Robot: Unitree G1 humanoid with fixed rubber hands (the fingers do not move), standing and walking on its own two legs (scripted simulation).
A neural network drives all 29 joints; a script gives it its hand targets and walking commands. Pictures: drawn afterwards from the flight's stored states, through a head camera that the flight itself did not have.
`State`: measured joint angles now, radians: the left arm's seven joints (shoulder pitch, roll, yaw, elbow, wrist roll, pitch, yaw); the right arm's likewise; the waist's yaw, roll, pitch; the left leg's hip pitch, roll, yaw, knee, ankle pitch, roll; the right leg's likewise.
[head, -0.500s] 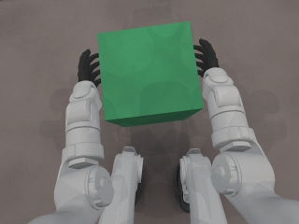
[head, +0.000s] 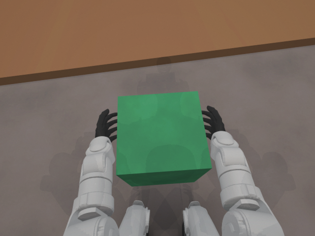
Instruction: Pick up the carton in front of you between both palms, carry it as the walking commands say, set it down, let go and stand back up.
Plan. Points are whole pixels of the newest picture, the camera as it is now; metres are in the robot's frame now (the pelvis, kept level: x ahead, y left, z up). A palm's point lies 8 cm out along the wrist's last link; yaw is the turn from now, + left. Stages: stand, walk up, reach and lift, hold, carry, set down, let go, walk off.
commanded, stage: reach and lift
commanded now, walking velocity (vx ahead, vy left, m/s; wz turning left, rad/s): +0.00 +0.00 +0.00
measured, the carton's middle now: (160, 144) +0.39 +0.02 -0.10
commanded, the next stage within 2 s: hold in 1.60 s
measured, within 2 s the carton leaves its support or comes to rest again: neither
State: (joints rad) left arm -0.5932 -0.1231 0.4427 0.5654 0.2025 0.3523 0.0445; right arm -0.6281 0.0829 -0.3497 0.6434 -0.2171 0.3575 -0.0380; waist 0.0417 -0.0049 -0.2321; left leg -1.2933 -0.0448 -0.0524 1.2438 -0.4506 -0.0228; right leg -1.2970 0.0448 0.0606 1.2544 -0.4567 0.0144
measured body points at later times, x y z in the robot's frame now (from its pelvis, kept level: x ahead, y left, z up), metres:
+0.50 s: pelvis +0.04 +0.00 +0.11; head +0.05 +0.00 +0.56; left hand +0.36 +0.16 +0.11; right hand +0.36 -0.15 +0.11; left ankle +0.06 +0.13 -0.61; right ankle +0.06 -0.12 -0.61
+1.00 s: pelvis +0.03 +0.00 +0.13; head +0.01 +0.00 +0.58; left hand +0.35 +0.16 +0.15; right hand +0.35 -0.15 +0.14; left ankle +0.06 +0.13 -0.61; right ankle +0.06 -0.12 -0.61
